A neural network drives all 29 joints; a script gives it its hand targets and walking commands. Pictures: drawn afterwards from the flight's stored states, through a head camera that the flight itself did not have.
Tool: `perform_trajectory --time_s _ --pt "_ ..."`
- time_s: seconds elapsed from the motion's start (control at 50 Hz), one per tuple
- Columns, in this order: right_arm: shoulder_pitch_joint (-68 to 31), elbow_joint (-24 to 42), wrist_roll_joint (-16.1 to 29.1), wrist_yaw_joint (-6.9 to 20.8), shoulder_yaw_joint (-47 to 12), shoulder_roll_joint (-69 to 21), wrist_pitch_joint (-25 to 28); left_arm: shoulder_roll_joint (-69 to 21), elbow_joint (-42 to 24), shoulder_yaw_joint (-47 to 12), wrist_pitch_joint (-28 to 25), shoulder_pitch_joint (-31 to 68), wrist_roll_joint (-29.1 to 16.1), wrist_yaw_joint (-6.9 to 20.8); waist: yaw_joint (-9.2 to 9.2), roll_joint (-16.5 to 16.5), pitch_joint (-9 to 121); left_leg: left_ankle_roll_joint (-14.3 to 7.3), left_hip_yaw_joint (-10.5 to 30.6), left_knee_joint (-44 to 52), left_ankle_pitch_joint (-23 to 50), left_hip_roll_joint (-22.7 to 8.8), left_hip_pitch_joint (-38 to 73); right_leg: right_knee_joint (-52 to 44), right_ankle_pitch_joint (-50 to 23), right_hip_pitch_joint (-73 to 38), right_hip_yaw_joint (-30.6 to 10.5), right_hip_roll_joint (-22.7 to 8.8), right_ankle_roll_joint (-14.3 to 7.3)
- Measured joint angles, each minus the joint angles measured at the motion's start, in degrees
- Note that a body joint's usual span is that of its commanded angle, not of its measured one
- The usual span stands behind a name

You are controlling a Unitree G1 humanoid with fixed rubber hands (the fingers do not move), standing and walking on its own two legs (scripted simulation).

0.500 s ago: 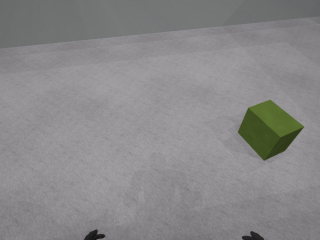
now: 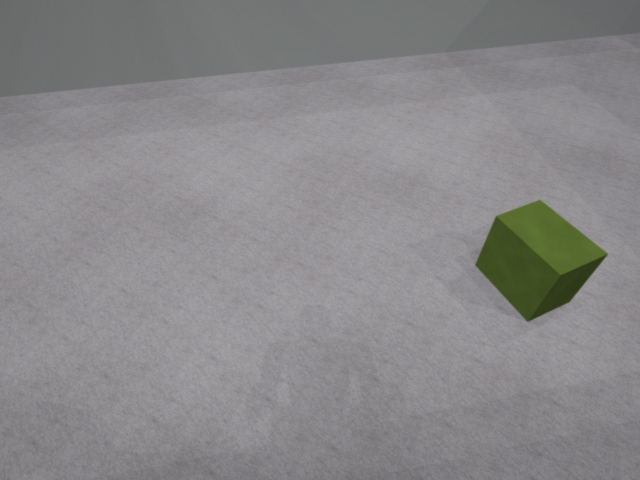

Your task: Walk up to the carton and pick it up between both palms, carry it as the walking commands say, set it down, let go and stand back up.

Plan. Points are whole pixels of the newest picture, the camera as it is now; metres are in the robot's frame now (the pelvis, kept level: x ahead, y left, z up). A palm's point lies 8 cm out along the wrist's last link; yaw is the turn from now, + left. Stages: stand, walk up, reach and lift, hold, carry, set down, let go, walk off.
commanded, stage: stand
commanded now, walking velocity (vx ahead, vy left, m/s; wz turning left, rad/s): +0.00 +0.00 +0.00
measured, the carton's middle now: (533, 260) +0.96 -0.71 -0.63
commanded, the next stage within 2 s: walk up in 0.48 s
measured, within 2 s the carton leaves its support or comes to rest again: neither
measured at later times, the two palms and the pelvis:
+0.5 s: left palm out of the picture +0.04 +0.23 -0.13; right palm out of the picture +0.04 -0.23 -0.13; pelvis +0.00 +0.00 +0.01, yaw +0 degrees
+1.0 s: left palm (199, 373) +0.28 +0.20 -0.03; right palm out of the picture +0.03 -0.45 -0.06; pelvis +0.04 -0.08 -0.02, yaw -16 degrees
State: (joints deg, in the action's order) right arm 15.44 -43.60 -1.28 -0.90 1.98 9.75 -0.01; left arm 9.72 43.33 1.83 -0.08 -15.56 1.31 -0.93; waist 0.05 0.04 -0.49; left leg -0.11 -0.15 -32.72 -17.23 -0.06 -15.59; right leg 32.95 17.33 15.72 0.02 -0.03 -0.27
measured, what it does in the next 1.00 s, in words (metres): steps on the spot, turning right: right foot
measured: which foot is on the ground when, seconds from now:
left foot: down 0.00-1.00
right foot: down 0.00-0.68, up 0.70-0.98, down 1.00-1.00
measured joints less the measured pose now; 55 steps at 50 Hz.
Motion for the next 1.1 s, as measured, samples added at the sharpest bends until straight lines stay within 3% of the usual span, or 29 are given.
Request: perform_trajectory --time_s 0.66,0.7,0.74,0.8,0.9,0.94,0.98,1.02,1.06,1.1 --pt "1.7 -14.0 0.5 -1.0 0.2 -0.8 0.3 -0.8 14.6 0.3 -0.3 -1.3 -0.5 -1.0 -0.07 -0.1 -1.5 0.0 0.0 6.4 3.2 0.0 4.7 -6.5 -3.3 -4.7 0.0 0.0 0.1" --pt "2.6 -10.7 -1.4 -1.2 1.1 -0.1 1.1 -0.2 10.8 1.5 0.3 -3.1 0.8 0.3 -0.66 0.5 -1.6 -0.9 -1.8 5.2 1.6 -0.2 4.3 -1.6 2.1 -2.1 -1.5 0.2 -0.9" --pt "3.5 -5.9 -3.1 -2.0 2.3 2.1 2.5 1.9 6.1 3.1 1.0 -4.5 2.4 1.8 -0.21 0.9 -1.6 -1.6 -4.3 4.4 1.0 -0.8 4.2 10.8 6.5 4.1 -1.2 -0.5 -1.0" --pt "5.2 0.4 -3.9 -2.9 4.0 6.8 4.1 6.8 -1.0 5.2 1.9 -4.1 3.5 4.0 0.52 1.7 -2.1 -1.4 -7.3 4.7 0.1 -2.1 5.6 24.0 5.6 12.6 -1.0 -3.3 0.2" --pt "6.1 7.3 -4.2 -2.4 6.3 15.7 4.6 13.7 -9.5 6.9 2.9 -1.4 2.3 7.6 1.11 0.3 -2.5 0.2 -11.0 4.3 -2.4 -6.2 9.5 16.4 2.0 14.9 -0.7 -7.3 0.3" --pt "5.8 9.6 -3.8 -1.9 6.7 18.3 4.2 15.4 -11.8 6.8 2.6 -0.4 1.6 8.1 1.34 -0.7 -2.4 0.5 -12.2 2.2 -5.0 -8.5 10.7 11.9 0.7 12.7 0.4 -7.4 -0.6" --pt "6.0 11.9 -3.4 -1.3 6.5 19.9 3.5 17.4 -13.7 6.4 1.7 -0.2 1.0 7.8 1.51 -1.4 -1.6 -0.7 -12.6 -3.2 -9.2 -11.4 10.2 8.2 1.4 9.0 1.6 -5.9 -1.5" --pt "5.6 13.9 -2.2 -0.2 6.1 20.5 2.6 18.9 -15.2 6.0 0.3 -0.2 0.3 6.3 0.62 -1.7 -1.8 -2.2 -8.2 -17.2 -13.0 -12.2 4.9 10.4 -0.5 9.6 0.8 -3.4 -1.2" --pt "4.2 15.6 -0.6 0.9 5.4 20.3 2.2 17.9 -15.4 4.9 -0.1 -1.0 -0.7 4.6 0.18 -2.9 -2.6 -2.3 -1.8 -30.0 -14.7 -8.9 -1.7 13.1 0.6 9.7 0.5 -1.6 -1.1" --pt "3.4 17.1 0.3 1.7 4.0 19.6 2.4 16.4 -15.3 3.4 -0.3 -2.5 -0.6 3.3 -0.41 -3.9 -2.8 -1.9 -0.2 -34.5 -13.2 -6.8 -6.8 11.9 1.5 7.6 0.3 -0.6 -1.5"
